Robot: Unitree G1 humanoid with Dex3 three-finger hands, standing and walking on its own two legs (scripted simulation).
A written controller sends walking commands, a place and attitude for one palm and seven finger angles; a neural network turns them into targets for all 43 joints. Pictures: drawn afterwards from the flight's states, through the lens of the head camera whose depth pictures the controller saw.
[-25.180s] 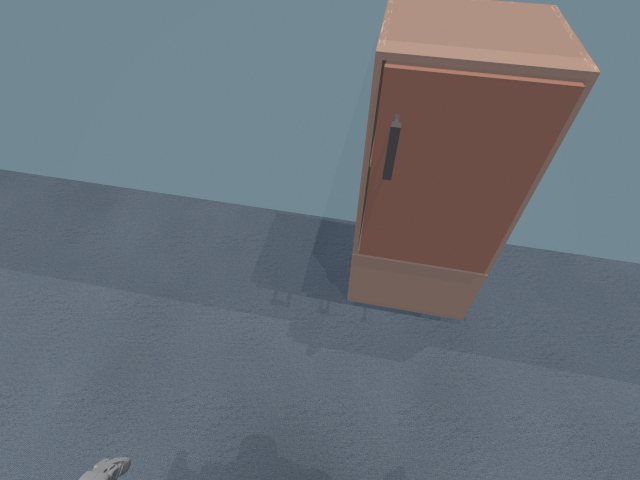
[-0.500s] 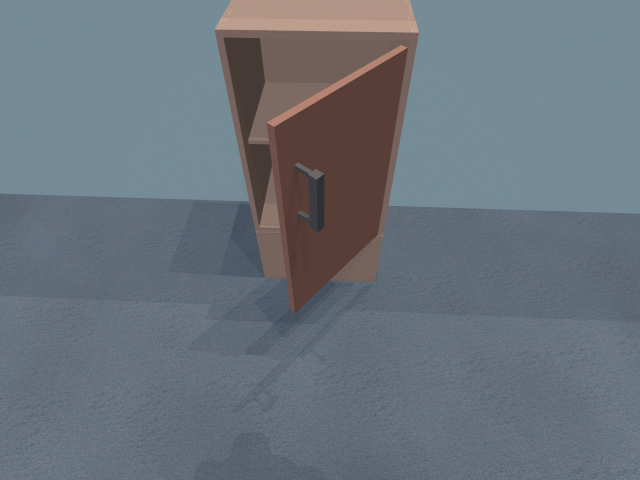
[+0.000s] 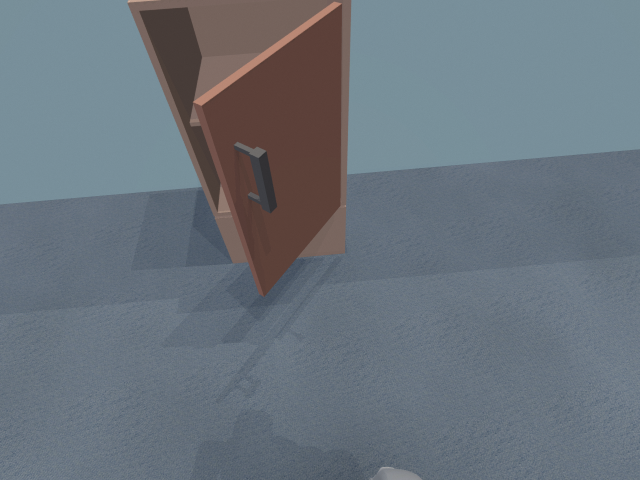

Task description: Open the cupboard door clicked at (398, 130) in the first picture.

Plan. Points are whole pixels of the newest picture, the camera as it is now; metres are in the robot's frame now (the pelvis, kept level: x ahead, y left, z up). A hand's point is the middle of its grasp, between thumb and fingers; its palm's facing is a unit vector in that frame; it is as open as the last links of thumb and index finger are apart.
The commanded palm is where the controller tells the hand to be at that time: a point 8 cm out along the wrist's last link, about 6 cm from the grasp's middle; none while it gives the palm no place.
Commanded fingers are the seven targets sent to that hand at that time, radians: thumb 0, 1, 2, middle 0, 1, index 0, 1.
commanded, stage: walk to a spot facing it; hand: left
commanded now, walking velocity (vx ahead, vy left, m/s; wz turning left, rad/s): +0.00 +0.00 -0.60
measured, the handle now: (255, 178) +0.60 +0.16 -0.03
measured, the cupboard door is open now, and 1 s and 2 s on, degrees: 51 51 51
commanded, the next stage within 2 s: none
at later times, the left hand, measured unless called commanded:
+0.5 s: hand out of the picture +0.13 +0.18 -0.16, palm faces -0.21 -0.95 -0.23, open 7.4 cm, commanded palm none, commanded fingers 0.00 0.90 0.90 -0.20 -0.30 -0.20 -0.30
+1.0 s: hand (286, 393) +0.25 +0.08 -0.15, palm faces -0.58 -0.76 -0.27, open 7.4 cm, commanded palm none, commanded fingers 0.00 0.90 0.90 -0.20 -0.30 -0.20 -0.30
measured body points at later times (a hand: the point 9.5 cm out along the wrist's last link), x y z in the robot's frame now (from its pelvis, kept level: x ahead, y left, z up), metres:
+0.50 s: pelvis +0.03 +0.00 +0.01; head +0.09 -0.01 +0.45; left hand +0.14 +0.23 -0.15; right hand +0.11 -0.28 -0.12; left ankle +0.06 +0.13 -0.73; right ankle +0.01 -0.11 -0.73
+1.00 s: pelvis +0.05 -0.03 +0.00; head +0.10 -0.08 +0.45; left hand +0.28 +0.12 -0.13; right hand -0.07 -0.28 -0.14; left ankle +0.11 +0.10 -0.67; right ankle -0.02 -0.13 -0.73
